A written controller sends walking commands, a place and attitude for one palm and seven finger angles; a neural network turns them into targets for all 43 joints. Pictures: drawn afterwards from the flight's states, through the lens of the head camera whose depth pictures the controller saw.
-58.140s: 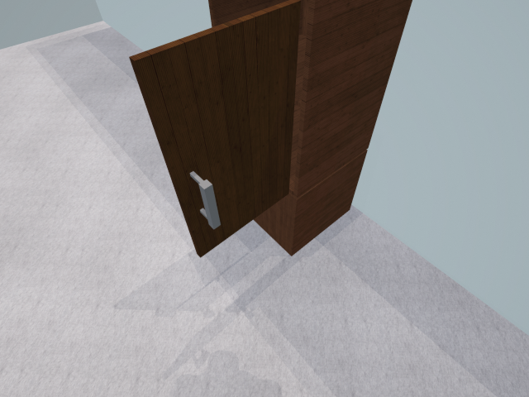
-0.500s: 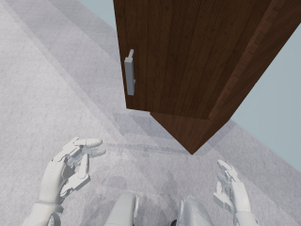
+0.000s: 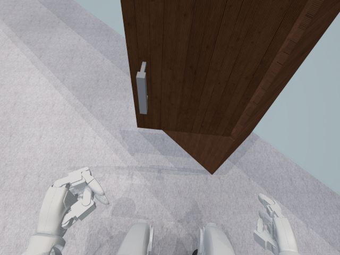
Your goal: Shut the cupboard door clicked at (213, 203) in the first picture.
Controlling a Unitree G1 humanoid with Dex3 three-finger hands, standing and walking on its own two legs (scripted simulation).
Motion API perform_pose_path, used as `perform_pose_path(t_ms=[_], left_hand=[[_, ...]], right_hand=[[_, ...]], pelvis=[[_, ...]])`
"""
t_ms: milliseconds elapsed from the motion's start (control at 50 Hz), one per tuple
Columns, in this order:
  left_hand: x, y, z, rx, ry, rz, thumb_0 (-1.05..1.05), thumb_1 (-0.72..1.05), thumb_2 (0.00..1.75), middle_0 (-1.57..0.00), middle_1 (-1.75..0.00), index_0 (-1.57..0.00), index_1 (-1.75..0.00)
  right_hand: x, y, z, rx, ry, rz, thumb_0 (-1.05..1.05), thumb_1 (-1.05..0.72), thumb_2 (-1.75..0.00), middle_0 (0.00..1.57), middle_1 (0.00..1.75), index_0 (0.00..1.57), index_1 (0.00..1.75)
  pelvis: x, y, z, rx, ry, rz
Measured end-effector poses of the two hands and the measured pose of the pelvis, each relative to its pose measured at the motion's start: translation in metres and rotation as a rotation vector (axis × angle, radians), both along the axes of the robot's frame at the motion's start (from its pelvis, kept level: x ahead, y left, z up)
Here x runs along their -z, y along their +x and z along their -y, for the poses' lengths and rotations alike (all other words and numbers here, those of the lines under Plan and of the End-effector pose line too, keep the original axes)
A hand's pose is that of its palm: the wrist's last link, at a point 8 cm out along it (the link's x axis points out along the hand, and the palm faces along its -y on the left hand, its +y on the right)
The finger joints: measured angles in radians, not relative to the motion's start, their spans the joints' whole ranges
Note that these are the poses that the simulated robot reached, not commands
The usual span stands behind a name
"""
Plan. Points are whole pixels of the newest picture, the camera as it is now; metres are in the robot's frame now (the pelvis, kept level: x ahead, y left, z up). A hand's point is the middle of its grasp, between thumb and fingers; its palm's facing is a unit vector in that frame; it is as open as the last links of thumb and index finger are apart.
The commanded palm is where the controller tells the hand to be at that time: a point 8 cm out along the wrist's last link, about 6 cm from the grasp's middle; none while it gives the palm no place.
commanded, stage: raise the hand and make a fist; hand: left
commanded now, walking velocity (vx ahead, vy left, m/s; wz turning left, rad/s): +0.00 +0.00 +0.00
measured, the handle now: (143, 89) +0.54 +0.12 +0.03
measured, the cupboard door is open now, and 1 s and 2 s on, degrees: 41 41 41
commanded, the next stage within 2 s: bring the fist close to the handle in 0.82 s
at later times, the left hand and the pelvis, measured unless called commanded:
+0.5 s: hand (98, 192) +0.24 +0.17 +0.05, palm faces -0.03 -1.00 -0.03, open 3.1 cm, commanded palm +0.21 +0.22 +0.05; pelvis +0.01 -0.02 +0.00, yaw +0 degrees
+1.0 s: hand (98, 195) +0.23 +0.17 +0.05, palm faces -0.03 -1.00 -0.04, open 3.1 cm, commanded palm +0.23 +0.21 +0.05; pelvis +0.01 -0.02 +0.00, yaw +0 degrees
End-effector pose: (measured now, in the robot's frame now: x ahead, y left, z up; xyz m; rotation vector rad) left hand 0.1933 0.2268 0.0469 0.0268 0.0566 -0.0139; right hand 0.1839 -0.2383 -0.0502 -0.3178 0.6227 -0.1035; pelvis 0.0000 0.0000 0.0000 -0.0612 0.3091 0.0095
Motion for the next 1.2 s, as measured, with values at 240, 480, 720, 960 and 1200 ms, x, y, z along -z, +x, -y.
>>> perform_pose_path(t_ms=[240, 480, 720, 960, 1200], left_hand=[[-0.003, 0.011, 0.001, -0.002, 0.013, -0.009, 0.02, 0.90, 0.90, -1.24, -1.43, -1.23, -1.43], [-0.002, 0.023, 0.004, 0.011, 0.009, -0.004, 0.02, 0.90, 0.90, -1.30, -1.49, -1.29, -1.50], [-0.003, 0.021, 0.009, 0.012, 0.007, 0.011, 0.02, 0.90, 0.90, -1.30, -1.50, -1.30, -1.50], [-0.005, 0.014, 0.005, 0.010, 0.013, 0.013, 0.02, 0.90, 0.90, -1.30, -1.50, -1.30, -1.50], [0.003, 0.063, 0.034, 0.069, -0.010, 0.054, 0.02, 0.90, 0.90, -1.30, -1.50, -1.30, -1.50]], right_hand=[[0.003, 0.029, -0.015, -0.057, 0.062, 0.009, 0.01, -0.90, -0.90, 0.21, 0.30, 0.20, 0.30], [0.020, 0.007, 0.012, 0.008, 0.050, -0.071, 0.01, -0.90, -0.90, 0.21, 0.30, 0.20, 0.30], [0.018, -0.003, 0.024, 0.046, 0.038, -0.067, 0.01, -0.90, -0.90, 0.21, 0.30, 0.20, 0.30], [0.015, 0.003, 0.010, 0.013, 0.055, -0.041, 0.01, -0.90, -0.90, 0.21, 0.30, 0.20, 0.30], [0.025, -0.003, 0.007, -0.008, 0.047, -0.068, 0.01, -0.90, -0.90, 0.21, 0.30, 0.20, 0.30]], pelvis=[[-0.001, 0.011, 0.011, -0.006, -0.001, -0.014], [0.002, 0.014, 0.021, 0.000, 0.009, -0.024], [0.002, 0.011, 0.023, 0.006, 0.017, -0.019], [0.002, 0.007, 0.020, 0.001, 0.013, -0.012], [0.008, 0.003, 0.017, -0.003, 0.013, -0.028]])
